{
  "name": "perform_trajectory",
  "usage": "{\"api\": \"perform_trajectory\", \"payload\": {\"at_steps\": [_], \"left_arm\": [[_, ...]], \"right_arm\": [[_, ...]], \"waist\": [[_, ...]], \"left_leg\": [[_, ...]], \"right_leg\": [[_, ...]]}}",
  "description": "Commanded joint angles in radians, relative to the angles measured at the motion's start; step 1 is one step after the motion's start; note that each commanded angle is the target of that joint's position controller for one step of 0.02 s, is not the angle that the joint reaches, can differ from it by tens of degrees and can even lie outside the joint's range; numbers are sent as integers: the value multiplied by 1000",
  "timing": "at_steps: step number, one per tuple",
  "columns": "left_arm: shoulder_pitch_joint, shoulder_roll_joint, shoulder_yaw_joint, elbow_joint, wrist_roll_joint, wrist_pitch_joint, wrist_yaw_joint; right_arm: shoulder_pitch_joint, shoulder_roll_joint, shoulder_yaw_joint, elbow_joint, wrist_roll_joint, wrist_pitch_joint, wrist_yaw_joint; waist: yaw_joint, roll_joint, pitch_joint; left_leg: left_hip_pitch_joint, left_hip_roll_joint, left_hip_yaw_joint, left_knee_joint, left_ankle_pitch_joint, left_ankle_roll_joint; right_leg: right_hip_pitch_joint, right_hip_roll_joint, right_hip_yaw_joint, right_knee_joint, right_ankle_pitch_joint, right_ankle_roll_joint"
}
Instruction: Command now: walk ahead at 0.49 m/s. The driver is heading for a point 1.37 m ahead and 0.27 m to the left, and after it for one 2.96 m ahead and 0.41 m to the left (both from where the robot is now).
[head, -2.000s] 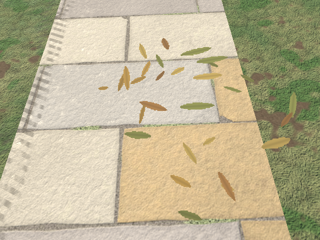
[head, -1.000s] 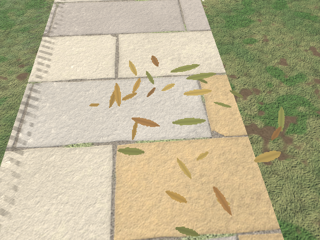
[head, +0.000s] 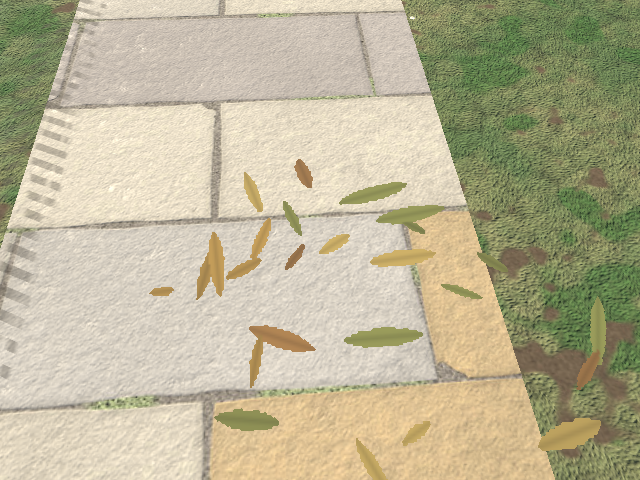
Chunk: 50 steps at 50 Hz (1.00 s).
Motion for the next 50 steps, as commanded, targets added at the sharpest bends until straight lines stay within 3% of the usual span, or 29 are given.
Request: {"api": "perform_trajectory", "payload": {"at_steps": [1, 5, 8, 13, 16, 17, 18, 19, 20, 21, 22, 23, 24, 25, 27, 29, 32, 35, 37, 40, 43, 44, 45, 46, 47, 48, 49, 50], "left_arm": [[70, 58, 18, -44, 9, 7, 6], [-77, 56, 13, -96, 24, 6, 9], [-192, 31, 2, -121, 20, -10, -4], [-336, 42, -1, -177, 5, -24, -34], [-320, 70, 8, -188, 6, -29, -48], [-266, 88, 17, -176, 8, -31, -47], [-139, 123, 37, -140, 10, -31, -42], [38, 183, 60, -98, 17, -29, -32], [145, 292, 87, -80, 33, -20, -26], [175, 213, 68, -71, 20, -14, -28], [100, 160, 47, -79, 16, -13, -26], [25, 136, 39, -92, 15, -11, -25], [-32, 110, 31, -95, 19, -11, -28], [-65, 87, 23, -99, 26, -17, -31], [-82, 90, 26, -89, 26, -30, -35], [-71, 110, 33, -68, 23, -39, -33], [-33, 127, 37, -38, 20, -32, -20], [9, 148, 41, -11, 13, -22, -10], [51, 162, 44, 14, 7, -15, -8], [75, 169, 49, 44, 0, 1, -3], [56, 185, 57, 55, -1, 17, 4], [35, 186, 56, 53, 1, 23, 5], [40, 158, 44, 48, 10, 27, 7], [93, 93, 17, 24, 39, 20, 7], [194, -2, -9, 27, 23, -2, -3], [104, 117, 17, 29, -6, -20, -9], [8, 152, 28, -3, -24, -31, -13], [-37, 142, 27, -11, -13, -32, -7]], "right_arm": [[-6, -98, -24, -40, 1, -31, 2], [43, -138, -32, -3, 7, -32, -12], [90, -159, -33, 15, 16, -20, -21], [190, -183, -35, 68, 26, 8, -25], [189, -198, -41, 82, 27, 27, -32], [172, -207, -43, 79, 26, 32, -34], [155, -201, -39, 76, 23, 38, -35], [154, -163, -21, 56, 8, 37, -38], [268, -50, 16, 27, 2, 16, -29], [255, -81, 12, 45, 14, -7, -23], [167, -170, -13, 22, 44, -20, -16], [97, -168, -13, 3, 48, -25, -16], [61, -154, -13, -4, 32, -22, -19], [71, -144, -18, 1, 21, -11, -22], [114, -102, -11, 17, 17, 11, -23], [86, -91, -9, 5, 11, 24, -29], [-25, -77, -4, -31, 5, 19, -28], [-132, -56, 5, -57, 10, 7, -16], [-192, -59, 6, -78, 17, 1, -7], [-242, -77, 3, -107, 20, -6, 8], [-190, -108, -9, -102, 18, -12, 16], [-99, -131, -24, -76, 16, -12, 12], [58, -180, -49, -29, 14, -11, 3], [216, -269, -71, -4, 5, -5, -7], [248, -293, -75, 13, 9, 1, 0], [222, -198, -50, 3, 20, -2, 0], [139, -170, -39, -11, 18, -4, -3], [72, -151, -32, -23, 11, -5, -2]], "waist": [[31, 103, -50], [2, 75, 9], [-44, 67, 23], [-95, 70, 45], [-61, 95, 18], [-25, 108, -17], [45, 98, -97], [116, 59, -241], [91, -172, -396], [111, -209, -450], [106, -132, -283], [79, -68, -180], [51, -22, -103], [17, -36, -74], [-17, -54, -69], [-25, -40, -43], [4, -24, -10], [45, -23, 12], [68, -21, 26], [68, -25, 41], [22, -44, 2], [-33, -42, -52], [-98, -17, -161], [-122, 145, -323], [-72, 368, -415], [-110, 228, -326], [-94, 172, -190], [-65, 94, -119]], "left_leg": [[80, 267, -293, -297, 42, 188], [88, 246, -200, -333, 123, 184], [112, 215, -134, -328, 143, 145], [286, 282, -156, -269, 143, 133], [384, 318, -173, -186, 269, 106], [391, 307, -161, -118, 409, 93], [364, 261, -122, 35, 549, 69], [216, 211, -82, 278, 455, 36], [-208, 47, -24, 678, 30, -44], [-367, 6, -158, 828, -431, -48], [-456, 70, -177, 888, -385, -35], [-451, 124, -142, 851, -291, -30], [-423, 156, -123, 783, -222, -37], [-363, 186, -128, 731, -169, -44], [-288, 194, -116, 696, -120, -65], [-314, 199, -111, 630, -63, -85], [-357, 198, -103, 434, 92, -99], [-312, 167, -74, 242, 224, -94], [-307, 153, -69, 176, 242, -88], [-335, 145, -86, 111, 182, -56], [-231, 113, -60, 75, 76, -16], [-95, 80, -27, 49, 70, 6], [140, 84, -30, 61, 91, 37], [476, 298, -286, 104, 124, 121], [703, 446, -738, -66, -148, 250], [639, 422, -737, -134, -295, 209], [505, 396, -601, -153, -256, 171], [372, 361, -498, -176, -143, 156]], "right_leg": [[-116, -88, 36, -28, 73, 15], [-214, -101, 23, -248, 267, 48], [-169, -65, -14, -474, 427, 44], [-196, -30, -19, -631, 408, 19], [-148, -6, -26, -679, 281, -21], [-59, 20, -49, -695, 249, -38], [123, 51, -79, -724, 261, -67], [417, -34, 3, -675, 304, -118], [829, -292, 448, -703, 178, -278], [876, -347, 701, -849, 70, -317], [753, -312, 561, -870, 25, -262], [606, -270, 423, -889, 82, -231], [475, -225, 330, -927, 163, -216], [387, -188, 264, -962, 223, -201], [299, -162, 195, -1015, 305, -214], [273, -155, 134, -1044, 375, -226], [297, -133, 68, -1062, 400, -209], [311, -117, 22, -1070, 361, -183], [355, -139, 28, -1060, 332, -183], [462, -188, 46, -1013, 356, -168], [524, -205, 49, -918, 522, -140], [512, -174, 19, -807, 674, -120], [434, -116, -22, -610, 700, -90], [182, -30, -72, -264, 377, -46], [-159, 135, -6, 5, -252, 1], [-268, 75, 92, 101, -256, -14], [-314, 24, 62, 92, -155, -28], [-280, -24, 37, 50, -64, -25]]}}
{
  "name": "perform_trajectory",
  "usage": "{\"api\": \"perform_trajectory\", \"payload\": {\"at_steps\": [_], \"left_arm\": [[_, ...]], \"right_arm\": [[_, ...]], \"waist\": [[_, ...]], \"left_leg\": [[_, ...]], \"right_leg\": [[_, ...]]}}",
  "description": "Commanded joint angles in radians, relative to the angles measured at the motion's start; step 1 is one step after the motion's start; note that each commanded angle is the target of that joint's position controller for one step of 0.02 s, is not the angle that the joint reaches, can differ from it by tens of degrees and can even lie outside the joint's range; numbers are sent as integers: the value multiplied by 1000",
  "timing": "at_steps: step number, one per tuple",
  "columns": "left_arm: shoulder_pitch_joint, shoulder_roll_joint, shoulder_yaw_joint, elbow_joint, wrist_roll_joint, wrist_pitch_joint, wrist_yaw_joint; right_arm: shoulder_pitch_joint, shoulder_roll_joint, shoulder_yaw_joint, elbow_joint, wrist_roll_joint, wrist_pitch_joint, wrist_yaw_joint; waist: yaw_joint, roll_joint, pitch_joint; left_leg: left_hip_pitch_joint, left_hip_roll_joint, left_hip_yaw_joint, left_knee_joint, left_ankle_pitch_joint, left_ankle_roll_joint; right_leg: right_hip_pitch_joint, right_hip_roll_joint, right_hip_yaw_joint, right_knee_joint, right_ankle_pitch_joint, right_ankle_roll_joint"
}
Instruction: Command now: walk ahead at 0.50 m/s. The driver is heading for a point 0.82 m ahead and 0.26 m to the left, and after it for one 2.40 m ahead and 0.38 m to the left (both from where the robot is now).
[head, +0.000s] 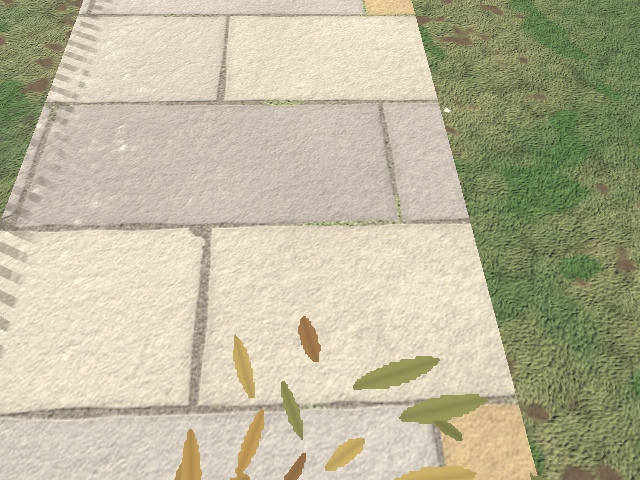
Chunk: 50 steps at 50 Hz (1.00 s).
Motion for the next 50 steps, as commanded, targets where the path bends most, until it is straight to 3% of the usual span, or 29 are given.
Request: {"api": "perform_trajectory", "payload": {"at_steps": [1, 2, 3, 5, 8, 12, 15, 17, 20, 21, 22, 23, 24, 25, 26, 27, 28, 30, 34, 39, 42, 45, 47, 48, 49, 50], "left_arm": [[-73, 123, 30, -103, 6, -34, 3], [-51, 108, 30, -96, 10, -25, 3], [-31, 90, 28, -88, 10, -16, 3], [-41, 68, 24, -92, 15, 0, 7], [-140, 58, 22, -126, 24, 2, 9], [-270, 28, 10, -158, 19, -12, -5], [-371, 28, 8, -195, 13, -22, -19], [-407, 39, 10, -216, 10, -31, -31], [-349, 80, 24, -206, 12, -44, -37], [-264, 103, 38, -183, 13, -47, -33], [-114, 152, 62, -141, 19, -49, -23], [63, 225, 81, -119, 34, -45, -11], [81, 264, 89, -100, 35, -33, -16], [52, 151, 61, -118, 28, -33, -16], [-14, 108, 48, -123, 23, -35, -12], [-78, 91, 42, -125, 26, -37, -13], [-121, 64, 36, -121, 28, -39, -15], [-162, 52, 37, -111, 38, -49, -14], [-159, 88, 53, -78, 39, -58, -3], [-129, 129, 66, -55, 34, -39, 13], [-83, 152, 75, -35, 20, -22, 16], [-71, 176, 85, -23, 3, 1, 17], [-95, 205, 94, -31, -8, 14, 20], [-115, 208, 95, -36, -14, 23, 20], [-112, 184, 84, -41, -9, 24, 22], [-74, 74, 51, -75, 38, 15, 20]], "right_arm": [[114, -121, -33, -18, -11, -6, -4], [94, -103, -28, -18, -19, -10, -4], [90, -99, -28, -14, -17, -14, -3], [105, -117, -33, 5, -10, -24, -6], [147, -141, -40, 33, -8, -18, -20], [198, -156, -40, 64, 0, -6, -32], [270, -161, -41, 101, 9, 7, -35], [287, -168, -45, 115, 13, 21, -40], [264, -189, -57, 117, 16, 34, -50], [240, -191, -58, 112, 16, 37, -51], [237, -162, -46, 104, 8, 37, -50], [240, -95, -22, 71, -17, 36, -50], [381, 8, 4, 62, 7, 17, -45], [327, -114, -24, 80, 30, 9, -45], [242, -159, -42, 55, 43, 7, -46], [207, -144, -42, 51, 38, 10, -51], [191, -130, -48, 49, 26, 17, -52], [219, -88, -49, 49, 29, 41, -47], [156, -59, -49, 4, 19, 70, -45], [16, -39, -37, -46, 14, 57, -14], [-74, -36, -32, -90, 14, 57, 3], [-104, -56, -39, -126, 14, 62, 16], [-32, -94, -60, -125, 12, 69, 17], [88, -129, -83, -97, 16, 71, 14], [265, -194, -120, -46, 20, 77, -1], [335, -304, -147, -26, 26, 84, -23]], "waist": [[-62, 72, -71], [-34, 95, -70], [-21, 103, -70], [-12, 90, -48], [-34, 64, -12], [-80, 66, 17], [-115, 57, 44], [-111, 65, 53], [-58, 92, 18], [-5, 95, -28], [60, 78, -139], [118, -45, -311], [43, -330, -421], [77, -200, -339], [70, -143, -201], [39, -78, -133], [17, -74, -78], [-24, -102, -50], [-35, -57, 4], [10, -29, 37], [41, -19, 65], [27, -35, 64], [-31, -69, -4], [-105, -62, -68], [-187, -22, -159], [-154, 206, -210]], "left_leg": [[381, 281, -411, -314, -29, 173], [323, 253, -358, -341, 31, 167], [293, 237, -319, -366, 69, 172], [259, 232, -256, -398, 156, 188], [281, 222, -194, -422, 222, 186], [298, 186, -113, -433, 202, 149], [360, 212, -138, -404, 188, 151], [421, 242, -170, -361, 208, 147], [458, 264, -216, -274, 295, 121], [439, 237, -201, -184, 409, 104], [360, 176, -165, -6, 432, 73], [159, 90, -113, 311, 149, 33], [-196, -47, -99, 606, -425, -16], [-283, 10, -196, 716, -423, -15], [-325, 51, -178, 726, -327, -8], [-289, 94, -159, 700, -243, -15], [-260, 120, -158, 656, -187, -20], [-178, 151, -152, 624, -130, -29], [-251, 167, -153, 522, -23, -50], [-241, 151, -82, 253, 174, -46], [-257, 139, -40, 158, 162, -27], [-238, 108, 2, 108, 58, 11], [-100, 39, 61, 106, -40, 52], [59, -10, 88, 67, -34, 82], [335, -44, 61, 17, 12, 121], [610, 173, -318, -29, -13, 217]], "right_leg": [[-423, -115, 36, 112, 142, -8], [-361, -136, 42, 84, 181, -2], [-331, -140, 36, 63, 200, 6], [-343, -146, 23, 10, 237, 27], [-420, -150, 16, -143, 372, 53], [-377, -115, -21, -389, 557, 52], [-374, -89, -25, -487, 564, 47], [-381, -76, -10, -539, 519, 35], [-260, -50, -9, -588, 429, 9], [-126, -27, -33, -619, 418, -10], [115, -45, -26, -603, 440, -43], [419, -241, 174, -563, 442, -103], [684, -433, 598, -685, 218, -233], [607, -403, 604, -748, 88, -200], [479, -376, 446, -769, 106, -159], [353, -339, 342, -800, 198, -142], [259, -304, 254, -834, 268, -134], [155, -272, 137, -893, 345, -132], [129, -277, -6, -945, 457, -156], [181, -258, -156, -956, 510, -137], [265, -284, -199, -937, 529, -127], [357, -309, -233, -857, 684, -101], [377, -304, -263, -698, 1005, -78], [345, -279, -288, -526, 1099, -58], [206, -234, -305, -279, 1001, -18], [-149, -132, -305, 73, 346, 41]]}}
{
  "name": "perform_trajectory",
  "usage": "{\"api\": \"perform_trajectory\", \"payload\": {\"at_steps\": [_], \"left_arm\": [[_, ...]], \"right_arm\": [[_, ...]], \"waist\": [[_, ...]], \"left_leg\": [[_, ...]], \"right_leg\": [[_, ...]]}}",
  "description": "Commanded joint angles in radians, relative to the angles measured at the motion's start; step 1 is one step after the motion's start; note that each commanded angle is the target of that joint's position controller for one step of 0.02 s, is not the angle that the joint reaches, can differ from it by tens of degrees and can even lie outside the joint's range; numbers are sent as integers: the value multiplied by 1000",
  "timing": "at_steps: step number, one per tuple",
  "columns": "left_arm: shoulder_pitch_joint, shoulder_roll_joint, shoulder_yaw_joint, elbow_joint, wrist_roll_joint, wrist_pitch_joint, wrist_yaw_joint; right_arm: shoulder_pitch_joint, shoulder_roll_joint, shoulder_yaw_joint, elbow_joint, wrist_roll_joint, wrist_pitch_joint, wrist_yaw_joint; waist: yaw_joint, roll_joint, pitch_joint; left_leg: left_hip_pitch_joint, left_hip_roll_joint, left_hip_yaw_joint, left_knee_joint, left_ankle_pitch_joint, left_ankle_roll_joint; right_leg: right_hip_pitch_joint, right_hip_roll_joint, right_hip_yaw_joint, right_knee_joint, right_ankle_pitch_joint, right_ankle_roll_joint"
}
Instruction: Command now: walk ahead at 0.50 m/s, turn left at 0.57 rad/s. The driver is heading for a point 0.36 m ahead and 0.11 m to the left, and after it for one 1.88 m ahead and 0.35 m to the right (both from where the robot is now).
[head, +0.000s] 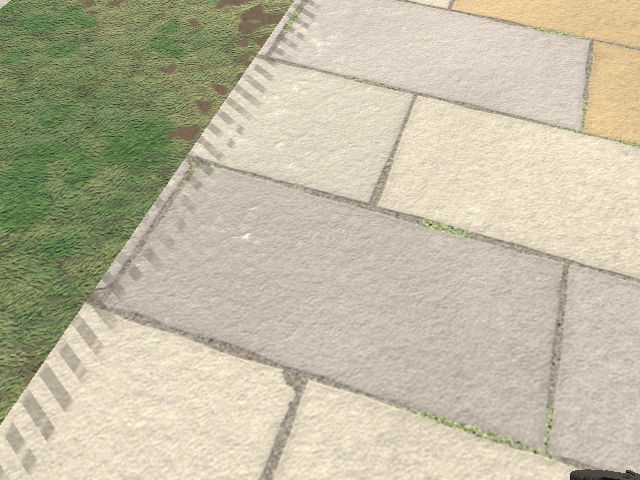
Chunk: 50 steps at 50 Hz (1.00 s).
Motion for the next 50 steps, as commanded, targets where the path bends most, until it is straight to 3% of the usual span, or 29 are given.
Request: {"api": "perform_trajectory", "payload": {"at_steps": [1, 2, 3, 4, 5, 6, 9, 11, 15, 17, 20, 22, 23, 24, 25, 26, 27, 29, 31, 34, 36, 41, 44, 45, 46, 47, 48, 49, 50], "left_arm": [[4, 25, -22, -148, 25, -54, -7], [-121, 119, -1, -167, -17, -83, -19], [-157, 123, -2, -183, -31, -101, -23], [-149, 113, -1, -165, -9, -107, -13], [-136, 126, 8, -154, 13, -101, -8], [-120, 129, 12, -149, 18, -88, -11], [-138, 92, 7, -161, 33, -60, -10], [-216, 74, 0, -188, 33, -56, -7], [-315, 40, -18, -213, 27, -67, -26], [-338, 37, -22, -220, 27, -78, -41], [-321, 65, -17, -215, 27, -86, -58], [-242, 97, -5, -191, 29, -90, -61], [-159, 113, 3, -165, 36, -93, -60], [-73, 158, 10, -153, 46, -95, -58], [-39, 208, 13, -160, 60, -83, -56], [-26, 138, -1, -150, 29, -67, -59], [-78, 137, 0, -173, 3, -50, -59], [-163, 129, -4, -205, 8, -18, -46], [-189, 131, -1, -212, 22, 1, -32], [-176, 147, 13, -221, 25, 18, -15], [-174, 160, 23, -230, 12, 29, -4], [-162, 161, 30, -241, 4, 58, 7], [-171, 152, 28, -252, -6, 76, 14], [-144, 125, 19, -252, -7, 79, 16], [-112, 70, 6, -262, -2, 76, 12], [-125, 104, 19, -289, -3, 62, 9], [-90, 175, 41, -264, 7, 58, 8], [-62, 185, 51, -237, -1, 66, 8], [-39, 163, 50, -216, 0, 80, 16]], "right_arm": [[341, -334, -101, -3, -1, -11, -19], [330, -239, -73, -5, -5, -31, -8], [296, -202, -61, -1, -8, -44, -7], [225, -173, -53, -9, -7, -49, -9], [171, -138, -41, -23, -12, -50, -13], [147, -127, -34, -38, -21, -50, -18], [176, -156, -41, -33, -15, -57, -37], [212, -172, -46, -22, -12, -55, -51], [242, -155, -39, 2, -14, -44, -65], [285, -142, -32, 32, -18, -42, -68], [287, -131, -25, 53, -29, -35, -71], [257, -141, -26, 56, -33, -31, -73], [235, -139, -24, 53, -30, -29, -74], [246, -123, -15, 38, -44, -30, -76], [390, -71, 2, 40, -46, -35, -71], [423, -98, 4, 49, -49, -33, -64], [348, -163, -12, 35, -27, -23, -61], [201, -168, -20, 1, -22, 6, -73], [190, -135, -20, -11, -32, 26, -87], [205, -88, -9, -4, -37, 18, -99], [186, -90, -8, -6, -36, 16, -99], [124, -98, -11, -27, -27, 2, -88], [169, -103, -18, -14, -19, -21, -74], [190, -144, -30, -13, -26, -24, -75], [177, -227, -47, -28, -53, -16, -83], [148, -244, -54, -30, -89, -9, -78], [100, -182, -36, -59, -85, -13, -80], [55, -142, -26, -69, -67, -14, -83], [29, -128, -21, -76, -50, -13, -85]], "waist": [[-101, 252, -397], [-160, 105, -336], [-138, 86, -218], [-89, 5, -155], [-54, 14, -123], [-31, 37, -115], [-25, 23, -98], [-49, 28, -69], [-92, 78, -40], [-116, 84, -48], [-108, 92, -63], [-63, 95, -91], [-15, 77, -132], [10, 3, -239], [-46, -206, -376], [-40, -247, -453], [-23, -161, -366], [-20, -35, -182], [-54, -73, -119], [-56, -141, -161], [-47, -134, -198], [-23, -159, -174], [-62, -165, -161], [-63, -126, -169], [-29, 86, -170], [-23, 289, -137], [-15, 192, -135], [2, 130, -122], [8, 103, -116]], "left_leg": [[873, 319, -894, -298, -259, 339], [844, 312, -835, -368, -264, 280], [729, 279, -686, -362, -201, 241], [587, 230, -571, -355, -97, 201], [480, 194, -488, -364, 9, 180], [415, 173, -454, -385, 67, 174], [336, 142, -376, -414, 204, 184], [323, 121, -345, -419, 203, 168], [284, 69, -257, -392, 217, 100], [309, 86, -247, -363, 278, 81], [425, 130, -261, -271, 377, 63], [473, 138, -258, -169, 520, 43], [477, 98, -226, -55, 604, 15], [405, 33, -189, 145, 452, -28], [114, -82, -142, 501, -101, -116], [3, -110, -176, 618, -517, -149], [-71, -67, -207, 698, -491, -155], [-123, -25, -169, 661, -397, -155], [-32, -1, -162, 495, -341, -148], [47, -28, -134, 312, -299, -164], [78, -33, -144, 235, -230, -174], [122, -53, -156, 66, -185, -175], [253, -56, -136, -183, -73, -141], [348, 30, -187, -258, -40, -107], [423, 250, -399, -313, 2, -6], [347, 379, -582, -356, 142, 127], [329, 373, -530, -338, 182, 145], [322, 310, -421, -314, 196, 102], [338, 258, -343, -297, 190, 67]], "right_leg": [[-726, 154, 263, 798, -176, -18], [-836, 99, 372, 830, -107, -40], [-862, 57, 358, 769, -14, -67], [-799, 12, 361, 680, 65, -70], [-727, -14, 366, 599, 115, -65], [-670, -25, 369, 568, 149, -58], [-645, -5, 344, 442, 231, -12], [-675, 16, 341, 304, 340, 12], [-580, 69, 310, 21, 578, 12], [-529, 82, 297, -26, 675, -9], [-536, 88, 302, -77, 596, -60], [-469, 110, 287, -98, 520, -101], [-364, 124, 269, -151, 598, -124], [-167, 27, 378, -108, 920, -171], [160, -203, 679, -59, 1191, -363], [220, -259, 872, -131, 1109, -434], [135, -233, 853, -169, 806, -404], [-124, -165, 747, -251, 481, -337], [-305, -88, 684, -307, 346, -291], [-339, -37, 630, -303, 408, -287], [-334, -31, 639, -295, 353, -282], [-334, -18, 723, -281, 205, -254], [-344, 18, 746, -215, 233, -208], [-403, 59, 714, -151, 167, -164], [-540, 165, 567, 56, -17, -101], [-646, 245, 417, 287, -160, -58], [-638, 187, 442, 460, -124, -29], [-639, 181, 430, 530, -67, -12], [-652, 173, 415, 587, -18, 9]]}}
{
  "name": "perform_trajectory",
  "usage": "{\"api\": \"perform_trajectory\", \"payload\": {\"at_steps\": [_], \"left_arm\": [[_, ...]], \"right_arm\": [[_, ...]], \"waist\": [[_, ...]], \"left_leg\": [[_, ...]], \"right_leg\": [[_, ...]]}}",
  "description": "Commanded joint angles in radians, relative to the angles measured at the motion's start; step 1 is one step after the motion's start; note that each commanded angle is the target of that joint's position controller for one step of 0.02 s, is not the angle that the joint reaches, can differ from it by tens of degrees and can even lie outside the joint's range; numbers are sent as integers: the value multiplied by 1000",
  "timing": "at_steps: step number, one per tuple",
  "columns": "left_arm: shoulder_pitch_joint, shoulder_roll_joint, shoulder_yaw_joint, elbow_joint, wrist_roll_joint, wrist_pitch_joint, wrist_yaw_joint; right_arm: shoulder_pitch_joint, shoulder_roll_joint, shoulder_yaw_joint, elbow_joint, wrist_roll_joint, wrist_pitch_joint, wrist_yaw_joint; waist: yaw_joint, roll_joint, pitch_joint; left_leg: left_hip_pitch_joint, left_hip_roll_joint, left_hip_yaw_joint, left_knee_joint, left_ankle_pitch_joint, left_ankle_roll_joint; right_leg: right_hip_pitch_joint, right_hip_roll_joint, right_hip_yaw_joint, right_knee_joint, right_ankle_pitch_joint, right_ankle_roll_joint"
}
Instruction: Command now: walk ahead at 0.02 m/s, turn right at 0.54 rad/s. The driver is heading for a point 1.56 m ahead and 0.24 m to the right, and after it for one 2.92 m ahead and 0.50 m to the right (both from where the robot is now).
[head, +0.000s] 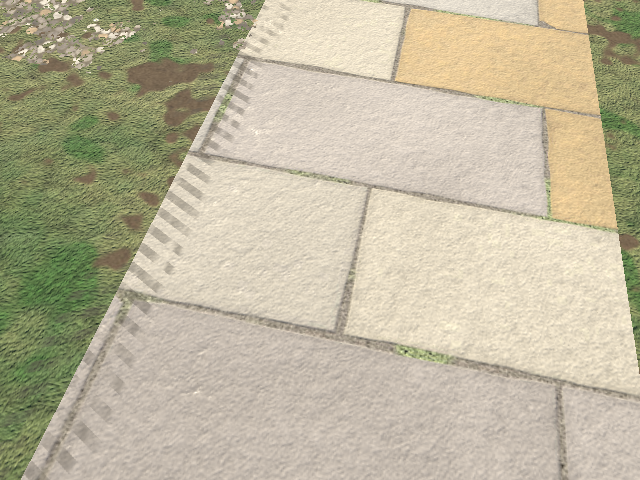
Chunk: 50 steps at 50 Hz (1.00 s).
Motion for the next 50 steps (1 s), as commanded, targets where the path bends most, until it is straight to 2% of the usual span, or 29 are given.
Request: {"api": "perform_trajectory", "payload": {"at_steps": [1, 3, 5, 8, 12, 14, 15, 16, 17, 18, 19, 20, 21, 22, 23, 25, 26, 29, 33, 35, 36, 37, 38, 39, 40, 41, 44, 50], "left_arm": [[90, 111, 41, -24, 2, 13, 10], [52, 76, 29, -53, -7, 20, 4], [-13, 57, 19, -92, -11, 16, -1], [-40, 41, 7, -125, -6, 14, -17], [-33, 59, 12, -146, -4, 22, -33], [-8, 61, 17, -149, -5, 28, -42], [29, 58, 21, -137, -5, 29, -45], [70, 76, 31, -123, -1, 28, -39], [110, 158, 56, -124, -3, 25, -26], [101, 271, 73, -155, 15, 16, -17], [133, 208, 56, -154, 45, -8, -26], [88, 171, 39, -146, 47, -26, -26], [26, 140, 32, -145, 30, -33, -20], [-15, 110, 19, -147, 13, -32, -15], [-36, 98, 10, -146, 11, -30, -8], [-41, 83, 0, -140, 22, -28, -1], [-41, 78, -3, -135, 24, -28, 1], [-37, 83, -5, -119, 25, -26, 4], [-31, 89, -9, -91, 29, -23, -10], [-54, 66, -22, -77, 20, -24, -14], [-43, 46, -31, -63, 15, -27, -15], [-7, 20, -40, -50, 28, -37, -16], [41, 26, -37, -43, 45, -48, -23], [50, 8, -40, -35, 43, -49, -23], [-4, 40, -35, -28, 43, -45, -20], [-34, 46, -30, -30, 36, -39, -16], [-23, 29, -31, -17, 33, -21, -9], [2, 12, -28, 33, 28, -25, -3]], "right_arm": [[-88, -121, -27, -93, 20, -13, -9], [-64, -123, -26, -86, 16, -3, -13], [-19, -136, -33, -75, 13, 7, -19], [-12, -174, -49, -72, 17, 17, -18], [-28, -204, -64, -68, 33, 19, 0], [-41, -210, -68, -61, 50, 16, 6], [-54, -206, -68, -58, 62, 15, 7], [-17, -179, -62, -37, 65, 11, 9], [21, -133, -50, -33, 37, 7, 13], [-21, -82, -28, -96, -11, 5, 13], [-105, -133, -42, -104, 8, 2, 4], [-110, -154, -49, -98, 34, 8, 2], [-87, -154, -53, -75, 36, 14, -4], [-75, -162, -57, -61, 28, 20, -10], [-54, -158, -57, -52, 23, 24, -11], [-18, -136, -51, -38, 30, 24, -5], [-17, -125, -46, -35, 34, 25, -3], [-51, -94, -27, -42, 31, 25, 3], [-56, -112, -27, -42, 38, 21, 10], [-24, -96, -23, -27, 36, 13, 13], [-5, -89, -17, -19, 26, 7, 17], [7, -118, -19, -20, 12, 0, 15], [3, -188, -31, -27, 10, 0, 10], [-34, -160, -27, -12, 19, 0, 17], [-55, -110, -16, -24, 21, -5, 25], [-53, -101, -12, -18, 15, -9, 27], [-31, -97, -4, -5, 16, -26, 26], [-22, -91, 5, 11, 20, -22, 15]], "waist": [[25, 161, -63], [4, 180, -49], [-37, 205, -59], [-55, 219, -93], [-52, 237, -100], [-30, 236, -97], [-3, 225, -99], [9, 181, -109], [1, -10, -131], [-10, -286, -120], [78, -167, -194], [46, -122, -151], [16, -84, -122], [2, -73, -109], [-15, -82, -112], [-28, -84, -132], [-26, -83, -130], [-2, -93, -109], [18, -102, -68], [-13, -81, -56], [-33, -54, -55], [-21, -3, -83], [33, 118, -95], [52, 196, -104], [13, 156, -72], [0, 140, -62], [-5, 121, -46], [-13, 56, -39]], "left_leg": [[145, 266, -193, -155, 317, 170], [155, 234, -108, -158, 365, 181], [235, 250, -91, -155, 385, 202], [260, 284, -59, -144, 403, 216], [219, 311, -16, -127, 422, 213], [212, 319, -1, -85, 412, 189], [186, 308, 27, -39, 388, 157], [124, 275, 74, 38, 303, 99], [-67, 196, 170, 249, 57, 1], [-375, 41, 180, 507, -460, -91], [-380, 32, 18, 675, -493, -89], [-384, 53, -4, 716, -413, -75], [-381, 64, -11, 691, -328, -68], [-373, 72, -15, 663, -266, -72], [-318, 60, -5, 671, -213, -80], [-256, 46, 7, 638, -149, -91], [-243, 49, 8, 577, -133, -93], [-168, 59, 7, 376, -118, -91], [-53, 47, 21, 205, -151, -77], [37, 37, 33, 34, -55, -60], [122, 41, 26, -102, 91, -45], [218, 100, -42, -116, 252, -26], [248, 172, -92, -62, 398, 16], [151, 164, -92, -60, 229, 64], [101, 127, -74, -78, 107, 54], [87, 110, -57, -82, 70, 33], [85, 90, -34, -69, 76, 9], [101, 76, -23, -53, 85, 15]], "right_leg": [[-130, -63, -14, 312, 5, 59], [-136, -79, -64, 290, 49, 83], [-159, -105, -86, 191, 68, 101], [-72, -142, -119, 44, 48, 98], [73, -137, -188, -130, 52, 58], [136, -130, -206, -262, 109, 21], [209, -114, -225, -381, 201, -9], [322, -97, -204, -489, 316, -43], [510, -228, -1, -530, 612, -104], [587, -492, 360, -507, 936, -305], [532, -523, 362, -533, 869, -399], [492, -464, 256, -538, 789, -353], [461, -400, 186, -539, 703, -292], [441, -372, 153, -538, 682, -258], [398, -348, 118, -541, 722, -252], [379, -326, 80, -549, 720, -253], [384, -318, 71, -552, 692, -251], [371, -312, 79, -556, 571, -247], [312, -324, 134, -557, 448, -261], [285, -303, 140, -532, 416, -235], [258, -281, 130, -522, 392, -197], [225, -242, 113, -501, 329, -142], [197, -167, 42, -454, 230, -97], [260, -124, -19, -474, 180, -59], [288, -123, -24, -463, 198, -42], [289, -124, -25, -449, 219, -46], [285, -136, -8, -453, 275, -61], [284, -138, -8, -455, 314, -49]]}}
